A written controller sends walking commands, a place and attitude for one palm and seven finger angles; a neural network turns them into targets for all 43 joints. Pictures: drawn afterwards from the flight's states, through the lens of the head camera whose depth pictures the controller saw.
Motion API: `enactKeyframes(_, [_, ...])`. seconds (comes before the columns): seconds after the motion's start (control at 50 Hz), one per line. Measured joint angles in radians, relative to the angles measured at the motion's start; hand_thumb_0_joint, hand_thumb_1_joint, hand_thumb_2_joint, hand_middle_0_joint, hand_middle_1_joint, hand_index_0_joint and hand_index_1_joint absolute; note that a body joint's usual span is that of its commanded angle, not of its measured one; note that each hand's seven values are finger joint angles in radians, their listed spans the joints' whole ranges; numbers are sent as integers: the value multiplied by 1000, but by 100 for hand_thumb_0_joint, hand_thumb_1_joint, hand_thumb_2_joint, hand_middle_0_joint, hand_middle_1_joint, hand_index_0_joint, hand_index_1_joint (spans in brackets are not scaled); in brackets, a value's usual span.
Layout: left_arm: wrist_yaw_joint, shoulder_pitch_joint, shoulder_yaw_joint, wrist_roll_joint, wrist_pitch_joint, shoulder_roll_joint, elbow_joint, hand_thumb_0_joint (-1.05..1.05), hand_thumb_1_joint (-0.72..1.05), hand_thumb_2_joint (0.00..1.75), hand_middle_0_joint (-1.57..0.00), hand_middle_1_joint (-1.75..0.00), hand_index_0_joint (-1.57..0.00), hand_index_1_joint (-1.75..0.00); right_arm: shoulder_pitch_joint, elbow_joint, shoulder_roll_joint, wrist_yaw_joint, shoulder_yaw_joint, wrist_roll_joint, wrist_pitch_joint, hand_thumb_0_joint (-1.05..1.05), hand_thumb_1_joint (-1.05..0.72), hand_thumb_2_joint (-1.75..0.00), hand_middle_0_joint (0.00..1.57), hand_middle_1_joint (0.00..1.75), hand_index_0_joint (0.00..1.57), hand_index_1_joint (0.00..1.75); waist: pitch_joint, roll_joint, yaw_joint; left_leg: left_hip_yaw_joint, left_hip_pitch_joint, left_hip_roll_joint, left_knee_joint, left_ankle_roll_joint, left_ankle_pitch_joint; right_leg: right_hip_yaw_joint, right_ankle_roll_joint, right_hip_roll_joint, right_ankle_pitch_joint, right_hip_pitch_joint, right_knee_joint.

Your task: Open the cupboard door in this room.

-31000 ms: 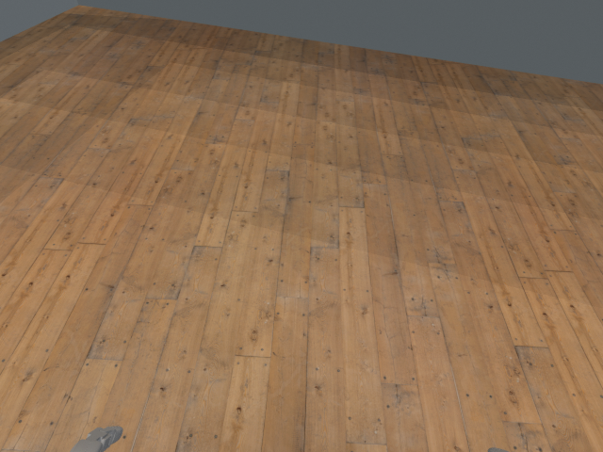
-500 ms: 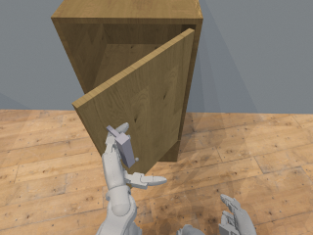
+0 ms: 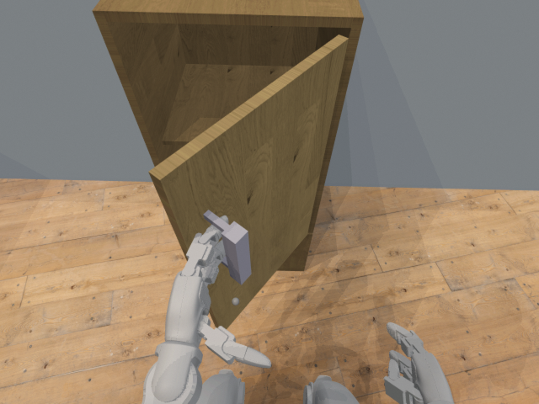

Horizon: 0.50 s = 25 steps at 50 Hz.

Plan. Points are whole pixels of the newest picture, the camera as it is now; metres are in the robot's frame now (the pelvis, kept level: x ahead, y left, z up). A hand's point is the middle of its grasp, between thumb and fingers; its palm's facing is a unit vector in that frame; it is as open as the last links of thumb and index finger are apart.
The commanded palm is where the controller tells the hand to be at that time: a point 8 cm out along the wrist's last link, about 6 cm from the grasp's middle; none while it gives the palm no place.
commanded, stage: slide the hand sideways off the handle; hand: left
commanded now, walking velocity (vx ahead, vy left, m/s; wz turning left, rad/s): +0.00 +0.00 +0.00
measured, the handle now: (227, 247) +0.33 +0.08 +0.05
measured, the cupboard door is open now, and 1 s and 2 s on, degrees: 52 51 51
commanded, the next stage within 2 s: draw the hand back to the body in 0.72 s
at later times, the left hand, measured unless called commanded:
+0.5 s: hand (187, 335) +0.20 +0.12 +0.05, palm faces +0.03 -1.00 -0.02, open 16.1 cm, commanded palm +0.17 +0.18 +0.05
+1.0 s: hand (157, 335) +0.20 +0.14 +0.07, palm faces -0.01 -1.00 -0.06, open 16.3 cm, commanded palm +0.16 +0.21 +0.08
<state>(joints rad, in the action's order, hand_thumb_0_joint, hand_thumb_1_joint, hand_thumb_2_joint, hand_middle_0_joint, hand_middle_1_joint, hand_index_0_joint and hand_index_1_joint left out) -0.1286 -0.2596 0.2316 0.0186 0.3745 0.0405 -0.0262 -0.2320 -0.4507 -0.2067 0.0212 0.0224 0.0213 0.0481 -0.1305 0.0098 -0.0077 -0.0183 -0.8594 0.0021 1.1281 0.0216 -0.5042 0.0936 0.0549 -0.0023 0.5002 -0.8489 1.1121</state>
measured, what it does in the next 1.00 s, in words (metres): stands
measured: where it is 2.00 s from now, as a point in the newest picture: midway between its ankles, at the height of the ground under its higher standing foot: outside the picture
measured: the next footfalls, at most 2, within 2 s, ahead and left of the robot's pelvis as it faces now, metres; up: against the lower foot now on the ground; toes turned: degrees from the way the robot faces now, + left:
none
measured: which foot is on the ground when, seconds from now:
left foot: down 0.00-1.00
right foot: down 0.00-1.00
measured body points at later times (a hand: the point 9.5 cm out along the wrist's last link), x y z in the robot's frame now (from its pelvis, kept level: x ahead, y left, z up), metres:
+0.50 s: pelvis +0.01 -0.01 -0.01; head +0.08 -0.01 +0.44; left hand +0.20 +0.17 +0.05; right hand +0.21 -0.22 -0.08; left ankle +0.03 +0.11 -0.65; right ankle +0.03 -0.09 -0.65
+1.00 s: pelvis +0.01 +0.00 -0.01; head +0.06 -0.01 +0.44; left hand +0.19 +0.20 +0.08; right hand +0.20 -0.22 -0.08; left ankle +0.03 +0.11 -0.65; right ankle +0.03 -0.09 -0.65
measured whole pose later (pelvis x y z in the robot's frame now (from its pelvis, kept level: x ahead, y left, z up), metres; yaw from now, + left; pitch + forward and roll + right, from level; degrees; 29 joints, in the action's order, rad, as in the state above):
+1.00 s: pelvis +0.01 +0.00 -0.01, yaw +1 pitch +14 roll -2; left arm 0.13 -0.58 -0.01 -0.19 0.33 0.20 0.31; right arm -0.24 -0.42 -0.21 -0.05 0.01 -0.03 0.09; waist -0.15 0.05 0.02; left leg 0.02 -0.89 0.02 1.19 0.01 -0.55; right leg 0.13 0.06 0.01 0.53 -0.86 1.14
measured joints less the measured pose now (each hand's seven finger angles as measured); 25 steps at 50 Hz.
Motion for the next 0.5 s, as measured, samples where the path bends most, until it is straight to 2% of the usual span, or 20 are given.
enactKeyframes(0.08, [27, -47, -11, -18, -10, 33, 47, -2, -50, 30, -19, -32, -19, -32, 4, 7, 6, -6, 5, -5, -8, 1, -91, -90, 20, 30, 20, 30, 2, 7, 0, 4, 3, 4, 5, 0, -7, 3, 0, 5, 3, 6, -2])
enactKeyframes(0.18, [56, -117, -30, -53, -15, 40, 99, -2, -50, 30, -20, -32, -22, -33, 3, 15, 11, -13, 13, -10, -4, 1, -91, -90, 20, 30, 20, 30, -1, 17, 1, 5, 11, 6, -1, -1, -10, 4, -1, 7, 4, 16, -12])
enactKeyframes(0.42, [136, -276, -103, -90, 41, 77, 197, -2, -50, 30, -20, -33, -22, -34, 9, 26, 3, -20, 0, -13, 13, 1, -91, -90, 20, 30, 20, 30, -13, 10, 15, 19, -27, 9, 41, -11, -35, 17, 9, 10, 33, -18, 29])
enactKeyframes(0.5, [156, -301, -146, -123, 47, 86, 218, -2, -50, 30, -18, -32, -21, -33, 13, 29, -5, -28, -8, -17, 20, 1, -91, -90, 20, 30, 20, 30, -13, 17, 20, 27, -48, 10, 61, -15, -41, 25, 13, 11, 40, -36, 46])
